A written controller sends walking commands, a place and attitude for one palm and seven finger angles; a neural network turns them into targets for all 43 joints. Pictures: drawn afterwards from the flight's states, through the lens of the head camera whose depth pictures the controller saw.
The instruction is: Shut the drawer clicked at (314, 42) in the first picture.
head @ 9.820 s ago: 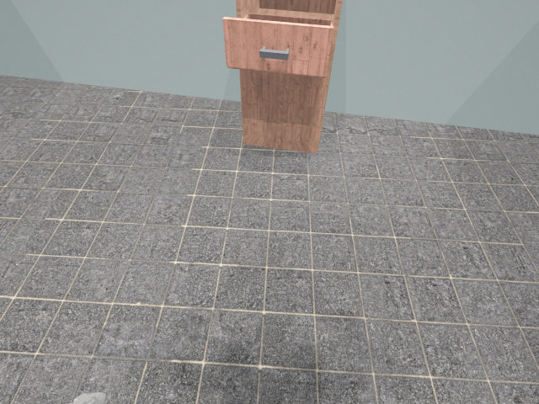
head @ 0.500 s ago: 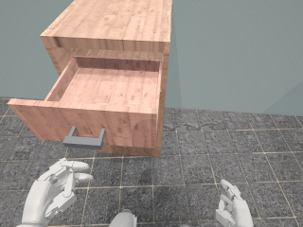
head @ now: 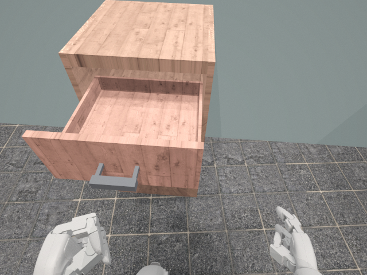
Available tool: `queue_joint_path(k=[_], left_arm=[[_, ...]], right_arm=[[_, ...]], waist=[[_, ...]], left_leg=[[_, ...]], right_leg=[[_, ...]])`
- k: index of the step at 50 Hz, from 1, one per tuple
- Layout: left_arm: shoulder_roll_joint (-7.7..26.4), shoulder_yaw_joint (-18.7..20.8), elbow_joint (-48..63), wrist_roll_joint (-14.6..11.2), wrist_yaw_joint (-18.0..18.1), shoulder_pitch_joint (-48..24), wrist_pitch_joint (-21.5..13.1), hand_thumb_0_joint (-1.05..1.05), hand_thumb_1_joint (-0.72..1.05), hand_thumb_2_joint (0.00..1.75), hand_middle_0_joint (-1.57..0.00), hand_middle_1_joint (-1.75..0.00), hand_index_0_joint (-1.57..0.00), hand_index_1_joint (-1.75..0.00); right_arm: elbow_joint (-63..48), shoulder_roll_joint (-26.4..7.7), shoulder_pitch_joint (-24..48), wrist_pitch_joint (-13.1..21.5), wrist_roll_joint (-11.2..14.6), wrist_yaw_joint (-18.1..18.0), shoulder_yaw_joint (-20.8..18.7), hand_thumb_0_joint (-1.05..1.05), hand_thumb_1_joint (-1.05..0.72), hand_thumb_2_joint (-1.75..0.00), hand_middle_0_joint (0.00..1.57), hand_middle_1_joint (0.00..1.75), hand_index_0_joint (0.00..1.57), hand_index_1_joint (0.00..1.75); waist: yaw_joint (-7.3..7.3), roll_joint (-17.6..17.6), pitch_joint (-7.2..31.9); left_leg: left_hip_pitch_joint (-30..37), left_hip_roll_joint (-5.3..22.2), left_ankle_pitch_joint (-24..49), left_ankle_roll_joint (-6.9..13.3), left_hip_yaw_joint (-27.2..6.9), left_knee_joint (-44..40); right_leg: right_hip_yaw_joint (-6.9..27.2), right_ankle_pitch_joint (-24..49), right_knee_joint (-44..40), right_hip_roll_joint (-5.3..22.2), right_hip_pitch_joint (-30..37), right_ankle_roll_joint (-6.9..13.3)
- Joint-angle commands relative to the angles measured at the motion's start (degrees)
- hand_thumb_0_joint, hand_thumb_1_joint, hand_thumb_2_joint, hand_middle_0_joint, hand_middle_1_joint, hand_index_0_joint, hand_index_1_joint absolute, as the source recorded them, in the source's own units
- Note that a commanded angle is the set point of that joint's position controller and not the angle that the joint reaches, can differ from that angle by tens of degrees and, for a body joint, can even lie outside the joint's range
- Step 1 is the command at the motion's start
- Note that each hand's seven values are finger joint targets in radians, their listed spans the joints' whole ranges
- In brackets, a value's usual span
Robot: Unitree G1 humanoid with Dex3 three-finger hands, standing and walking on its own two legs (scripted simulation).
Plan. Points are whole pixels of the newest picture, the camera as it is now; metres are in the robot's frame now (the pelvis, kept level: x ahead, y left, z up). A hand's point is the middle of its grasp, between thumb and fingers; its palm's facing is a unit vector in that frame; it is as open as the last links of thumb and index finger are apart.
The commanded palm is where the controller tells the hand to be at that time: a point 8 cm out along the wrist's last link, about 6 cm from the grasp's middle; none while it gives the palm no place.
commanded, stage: raise the hand and make a fist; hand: left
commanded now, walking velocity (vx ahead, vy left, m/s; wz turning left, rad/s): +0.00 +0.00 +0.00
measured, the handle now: (116, 175) +0.34 +0.19 +0.01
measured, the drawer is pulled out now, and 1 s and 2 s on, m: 0.28 0.28 0.28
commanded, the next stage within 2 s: bring the fist close to the handle in 0.72 s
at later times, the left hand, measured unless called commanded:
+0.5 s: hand (104, 255) +0.14 +0.14 +0.10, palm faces +0.00 -1.00 -0.04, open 3.3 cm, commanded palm +0.10 +0.20 +0.11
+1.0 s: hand (108, 251) +0.15 +0.14 +0.09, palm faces +0.02 -1.00 -0.07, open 3.3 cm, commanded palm +0.13 +0.20 +0.09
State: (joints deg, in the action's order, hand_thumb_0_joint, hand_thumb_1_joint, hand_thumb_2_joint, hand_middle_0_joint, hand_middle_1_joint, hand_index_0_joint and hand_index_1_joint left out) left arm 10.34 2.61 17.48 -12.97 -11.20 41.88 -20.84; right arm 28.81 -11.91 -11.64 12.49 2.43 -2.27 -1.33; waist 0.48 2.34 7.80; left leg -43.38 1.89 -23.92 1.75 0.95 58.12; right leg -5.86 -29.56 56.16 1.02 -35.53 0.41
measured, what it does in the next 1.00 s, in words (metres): stands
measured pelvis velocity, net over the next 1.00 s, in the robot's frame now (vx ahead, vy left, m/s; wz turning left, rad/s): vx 0.01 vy -0.03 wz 0.01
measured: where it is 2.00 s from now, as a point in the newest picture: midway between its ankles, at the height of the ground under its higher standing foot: outside the picture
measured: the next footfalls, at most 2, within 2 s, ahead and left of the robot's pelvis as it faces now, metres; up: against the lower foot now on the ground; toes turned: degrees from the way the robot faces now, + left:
none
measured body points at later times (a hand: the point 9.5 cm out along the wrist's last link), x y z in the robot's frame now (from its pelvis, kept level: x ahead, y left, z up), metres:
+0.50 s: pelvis +0.00 +0.00 +0.00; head +0.01 -0.01 +0.45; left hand +0.14 +0.19 +0.11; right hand +0.19 -0.22 -0.05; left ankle +0.05 +0.10 -0.68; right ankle -0.01 -0.12 -0.68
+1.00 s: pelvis +0.01 -0.03 +0.01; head +0.02 -0.04 +0.45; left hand +0.15 +0.19 +0.10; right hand +0.21 -0.25 -0.06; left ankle +0.05 +0.10 -0.68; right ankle -0.01 -0.12 -0.68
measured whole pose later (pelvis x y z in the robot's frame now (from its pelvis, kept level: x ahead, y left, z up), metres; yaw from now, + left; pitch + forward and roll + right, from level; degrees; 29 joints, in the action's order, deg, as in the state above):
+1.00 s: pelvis +0.01 -0.03 +0.01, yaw +1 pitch +8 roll -1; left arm 11.1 4.2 17.8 -13.8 -12.5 42.6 -19.5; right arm 28.8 -12.4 -13.2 11.1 2.9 -3.0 -0.5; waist 1.1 3.3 7.6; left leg -40.3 2.4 -23.8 -0.3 -0.3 56.0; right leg -6.9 -30.3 54.9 0.1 -32.7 2.2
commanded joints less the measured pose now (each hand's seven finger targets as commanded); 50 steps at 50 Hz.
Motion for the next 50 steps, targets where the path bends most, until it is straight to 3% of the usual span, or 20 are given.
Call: queue_joint_path(k=[1,4,6,13,19,22,24,25,27,33,37,41,43,46,49,50], left_arm=[[3.15,0.5,15.49,0.69,1.91,2.23,-2.29,0.0,0.9,0.9,-1.4,-1.6,-1.4,-1.6],[4.6,0.97,16.91,1.7,2.68,3.56,-1.18,0.0,0.9,0.9,-1.4,-1.6,-1.4,-1.6],[2.87,-1.48,18.65,1.68,2.66,3.54,-0.66,0.0,0.9,0.9,-1.4,-1.6,-1.4,-1.6],[3.66,-1.01,21.57,1.76,3.21,6.31,1.62,0.0,0.9,0.9,-1.4,-1.6,-1.4,-1.6],[2.96,-1.82,21.3,1.95,3.85,6.68,2.09,0.0,0.9,0.9,-1.4,-1.6,-1.4,-1.6],[3.39,-1.47,21.21,1.83,3.94,6.75,1.45,0.0,0.9,0.9,-1.4,-1.6,-1.4,-1.6],[5.45,1.0,21.07,1.96,4.41,6.88,1.0,0.0,0.9,0.9,-1.4,-1.6,-1.4,-1.6],[3.9,-0.27,21.05,1.82,4.25,7.4,0.77,0.0,0.9,0.9,-1.4,-1.6,-1.4,-1.6],[4.53,0.36,21.81,1.28,4.17,6.03,0.2,0.0,0.9,0.9,-1.4,-1.6,-1.4,-1.6],[4.83,1.95,19.33,0.19,3.08,8.13,-0.31,0.0,0.9,0.9,-1.4,-1.6,-1.4,-1.6],[5.43,3.24,18.34,-0.6,1.79,7.89,-0.63,0.0,0.9,0.9,-1.4,-1.6,-1.4,-1.6],[6.44,5.02,16.98,-1.37,0.54,6.59,-1.31,0.0,0.9,0.9,-1.4,-1.6,-1.4,-1.6],[5.13,3.57,14.62,-1.52,-0.37,3.78,-1.76,0.0,0.9,0.9,-1.4,-1.6,-1.4,-1.6],[6.28,5.58,11.53,-1.75,-1.18,1.66,-2.46,0.0,0.9,0.9,-1.4,-1.6,-1.4,-1.6],[6.83,5.92,10.6,-1.57,-1.87,-0.23,-3.16,0.0,0.9,0.9,-1.4,-1.6,-1.4,-1.6],[6.41,5.69,9.89,-1.74,-2.04,-0.89,-3.28,0.0,0.9,0.9,-1.4,-1.6,-1.4,-1.6]], right_arm=[[-11.66,-6.37,3.97,1.59,0.3,0.2,-1.78,0.0,-0.9,-0.9,0.2,0.3,0.2,0.3],[-12.38,-6.31,4.02,0.75,0.34,0.39,-1.51,0.0,-0.9,-0.9,0.2,0.3,0.2,0.3],[-13.42,-6.09,3.63,0.45,0.41,0.53,-1.12,0.0,-0.9,-0.9,0.2,0.3,0.2,0.3],[-14.59,-5.83,3.59,-0.42,0.81,0.57,-0.71,0.0,-0.9,-0.9,0.2,0.3,0.2,0.3],[-14.53,-6.03,3.9,0.01,0.94,0.46,-0.61,0.0,-0.9,-0.9,0.2,0.3,0.2,0.3],[-14.51,-6.12,3.41,0.23,0.9,0.33,-0.78,0.0,-0.9,-0.9,0.2,0.3,0.2,0.3],[-14.04,-6.07,3.5,0.33,0.91,0.13,-1.1,0.0,-0.9,-0.9,0.2,0.3,0.2,0.3],[-14.22,-5.97,3.15,0.33,0.92,0.15,-0.94,0.0,-0.9,-0.9,0.2,0.3,0.2,0.3],[-14.04,-5.99,3.03,0.63,0.97,0.09,-1.1,0.0,-0.9,-0.9,0.2,0.3,0.2,0.3],[-12.87,-5.68,3.56,0.98,1.14,-0.16,-1.54,0.0,-0.9,-0.9,0.2,0.3,0.2,0.3],[-12.17,-5.58,3.81,1.26,1.23,-0.43,-1.63,0.0,-0.9,-0.9,0.2,0.3,0.2,0.3],[-11.23,-5.59,3.84,1.68,1.28,-0.79,-1.74,0.0,-0.9,-0.9,0.2,0.3,0.2,0.3],[-10.75,-5.98,3.59,1.93,1.1,-0.92,-1.56,0.0,-0.9,-0.9,0.2,0.3,0.2,0.3],[-9.55,-6.26,3.29,2.04,0.79,-1.16,-1.79,0.0,-0.9,-0.9,0.2,0.3,0.2,0.3],[-9.41,-6.39,3.68,2.04,0.57,-1.05,-1.73,0.0,-0.9,-0.9,0.2,0.3,0.2,0.3],[-9.27,-6.3,3.35,2.01,0.56,-1.1,-1.68,0.0,-0.9,-0.9,0.2,0.3,0.2,0.3]], waist=[[-0.4,0.89,3.59],[0.03,1.64,3.85],[-0.44,0.74,3.96],[0.16,0.32,3.15],[-0.06,-1.04,0.2],[-0.21,-1.35,0.57],[0.4,-1.33,1.06],[0.19,-1.15,1.43],[0.05,-0.07,2.29],[0.25,-2.54,1.87],[0.21,-2.07,1.39],[0.05,-3.15,1.2],[-0.99,-3.78,-0.31],[-0.98,-4.37,1.27],[-0.64,-1.68,2.51],[-1.11,-2.27,2.77]], left_leg=[[11.55,-0.18,4.7,0.08,-4.43,-11.56],[11.92,-0.02,4.66,0.1,-4.52,-11.7],[12.35,0.04,4.57,0.1,-4.71,-11.91],[12.13,-0.03,3.91,0.12,-4.6,-12.68],[10.72,-0.34,2.11,0.27,-4.32,-12.91],[10.31,-0.59,0.97,0.28,-3.82,-12.47],[10.02,-0.64,1.36,0.29,-3.62,-12.2],[10.42,-0.75,1.88,0.32,-3.37,-12.13],[10.76,-0.82,2.84,0.35,-3.0,-11.52],[10.32,-1.15,5.92,0.53,-2.09,-10.35],[10.45,-1.34,6.58,0.55,-1.8,-9.96],[10.4,-1.46,7.31,0.53,-1.79,-9.5],[9.8,-1.61,6.69,0.55,-1.93,-9.04],[9.34,-1.79,7.35,0.49,-2.03,-8.13],[9.26,-1.87,8.66,0.53,-1.89,-7.54],[9.34,-1.86,8.68,0.53,-1.84,-7.26]], right_leg=[[-0.43,5.92,-8.38,-2.24,-3.53,0.72],[-0.25,5.86,-8.6,-2.35,-3.03,0.84],[-0.53,5.9,-8.47,-2.3,-2.97,0.72],[-0.37,5.55,-9.51,-2.33,-1.35,0.74],[-0.16,3.84,-10.65,-2.34,-1.39,0.69],[0.26,2.52,-10.82,-2.19,-1.89,0.52],[0.72,2.53,-11.07,-2.15,-1.17,0.71],[0.6,3.0,-10.91,-2.07,-1.14,0.68],[1.06,3.93,-11.06,-1.94,-1.0,0.63],[2.36,7.73,-12.17,-1.58,0.62,0.32],[3.24,8.61,-13.06,-1.38,1.03,0.2],[4.14,9.6,-13.99,-1.18,1.64,0.04],[4.33,8.99,-14.22,-1.18,0.15,-0.23],[5.09,10.06,-14.02,-0.94,0.51,-0.33],[5.24,11.77,-13.16,-0.8,0.9,-0.12],[5.38,12.06,-13.14,-0.7,0.64,-0.24]])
